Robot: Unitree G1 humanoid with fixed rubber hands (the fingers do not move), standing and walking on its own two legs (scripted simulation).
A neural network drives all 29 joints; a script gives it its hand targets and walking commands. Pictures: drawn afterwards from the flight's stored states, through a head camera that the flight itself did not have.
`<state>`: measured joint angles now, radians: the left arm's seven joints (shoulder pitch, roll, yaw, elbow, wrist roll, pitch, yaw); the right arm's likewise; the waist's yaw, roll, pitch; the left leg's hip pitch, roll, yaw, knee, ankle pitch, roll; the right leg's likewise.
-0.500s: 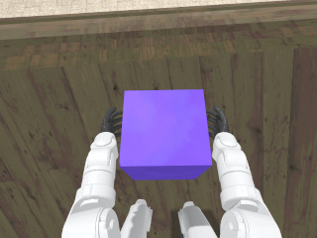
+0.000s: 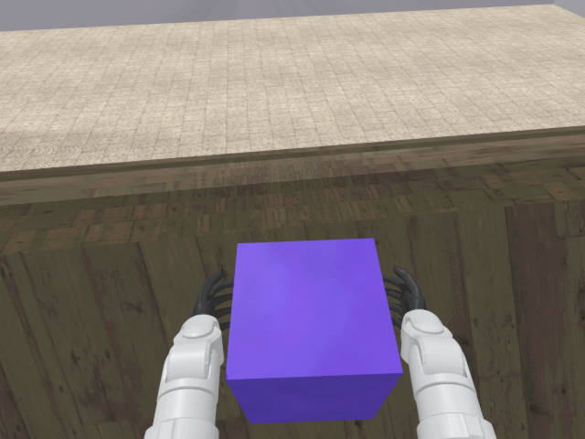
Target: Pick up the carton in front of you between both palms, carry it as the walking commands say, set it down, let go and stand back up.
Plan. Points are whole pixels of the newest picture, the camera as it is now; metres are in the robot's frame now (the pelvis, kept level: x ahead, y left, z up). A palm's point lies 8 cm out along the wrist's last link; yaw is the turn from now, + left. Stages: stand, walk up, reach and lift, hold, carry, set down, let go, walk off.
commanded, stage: reach and lift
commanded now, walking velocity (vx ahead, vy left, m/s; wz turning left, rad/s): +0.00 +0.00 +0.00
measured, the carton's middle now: (308, 336) +0.30 +0.00 -0.06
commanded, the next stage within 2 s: hold in 1.06 s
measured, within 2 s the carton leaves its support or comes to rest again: neither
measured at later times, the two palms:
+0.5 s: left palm (201, 320) +0.28 +0.15 +0.03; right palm (416, 314) +0.28 -0.15 +0.03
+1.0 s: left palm (201, 313) +0.28 +0.15 +0.04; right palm (418, 308) +0.29 -0.15 +0.05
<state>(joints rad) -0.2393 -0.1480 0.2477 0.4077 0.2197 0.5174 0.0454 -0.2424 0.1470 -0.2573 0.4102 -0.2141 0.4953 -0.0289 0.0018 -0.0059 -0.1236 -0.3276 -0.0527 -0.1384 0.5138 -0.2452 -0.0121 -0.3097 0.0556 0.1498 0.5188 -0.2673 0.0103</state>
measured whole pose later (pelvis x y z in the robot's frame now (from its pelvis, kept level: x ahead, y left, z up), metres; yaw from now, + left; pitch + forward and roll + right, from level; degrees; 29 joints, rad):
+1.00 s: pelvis +0.00 +0.00 +0.01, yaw +0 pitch -5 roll +0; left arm -0.25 -0.15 0.22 0.30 0.27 0.70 0.02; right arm -0.26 0.15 -0.23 0.30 -0.28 0.68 0.00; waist 0.00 -0.01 -0.02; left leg -0.10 -0.04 -0.13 0.37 -0.20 -0.01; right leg -0.08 0.04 0.14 0.38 -0.22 0.01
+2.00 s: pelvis +0.00 +0.00 +0.01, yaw -1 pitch -3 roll +0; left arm -0.25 -0.15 0.20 0.20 0.26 0.79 0.02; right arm -0.26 0.15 -0.21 0.21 -0.26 0.77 0.00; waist 0.01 0.00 -0.08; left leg -0.17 -0.03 -0.08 0.47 -0.30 0.00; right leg -0.17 0.02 0.10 0.50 -0.34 0.01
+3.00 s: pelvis +0.49 -0.08 +0.01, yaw -1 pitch +5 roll +2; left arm -0.17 -0.14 0.12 -0.36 0.10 1.21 0.09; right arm -0.17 0.13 -0.10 -0.38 -0.12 1.20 -0.09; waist 0.04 -0.01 -0.09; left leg -0.63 0.08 0.16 0.66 -0.10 0.01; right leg -0.01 -0.03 -0.21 0.24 -0.32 -0.03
